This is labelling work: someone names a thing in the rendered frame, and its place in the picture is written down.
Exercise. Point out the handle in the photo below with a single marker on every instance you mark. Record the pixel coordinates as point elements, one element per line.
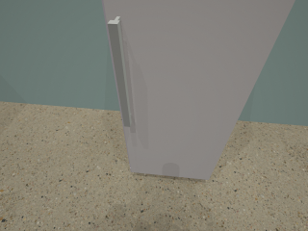
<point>120,70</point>

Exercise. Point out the fridge door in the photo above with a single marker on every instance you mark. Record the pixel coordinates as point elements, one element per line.
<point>190,67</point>

